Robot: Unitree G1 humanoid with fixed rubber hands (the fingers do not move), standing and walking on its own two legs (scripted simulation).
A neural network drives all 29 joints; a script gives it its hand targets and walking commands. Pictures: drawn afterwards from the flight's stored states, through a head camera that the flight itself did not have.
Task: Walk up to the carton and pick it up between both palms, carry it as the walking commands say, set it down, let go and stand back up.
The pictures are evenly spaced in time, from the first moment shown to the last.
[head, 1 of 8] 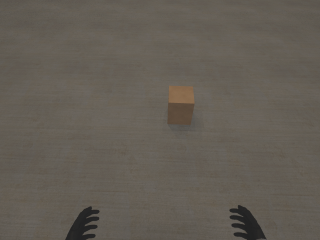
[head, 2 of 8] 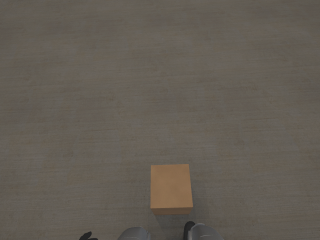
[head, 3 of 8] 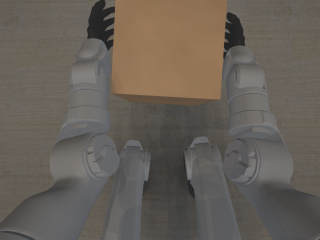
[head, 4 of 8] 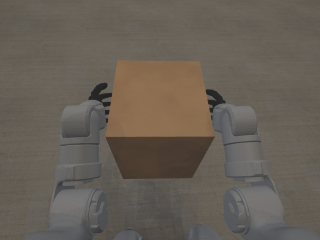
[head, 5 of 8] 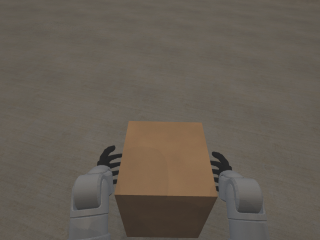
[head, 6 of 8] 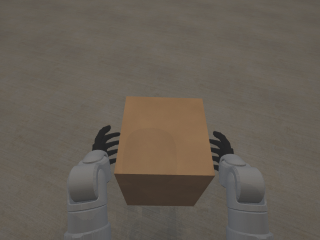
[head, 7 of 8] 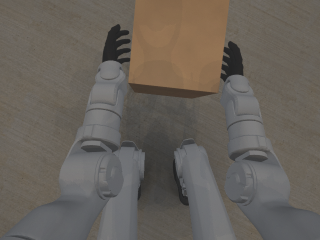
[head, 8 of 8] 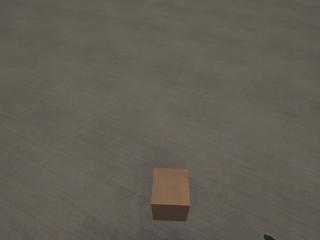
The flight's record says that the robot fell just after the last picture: no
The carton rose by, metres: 0.72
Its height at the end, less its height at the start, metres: +0.00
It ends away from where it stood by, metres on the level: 7.75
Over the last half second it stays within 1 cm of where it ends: yes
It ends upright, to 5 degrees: yes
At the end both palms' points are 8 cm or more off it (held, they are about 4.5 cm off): yes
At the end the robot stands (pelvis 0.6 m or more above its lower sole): yes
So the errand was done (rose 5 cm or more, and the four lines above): yes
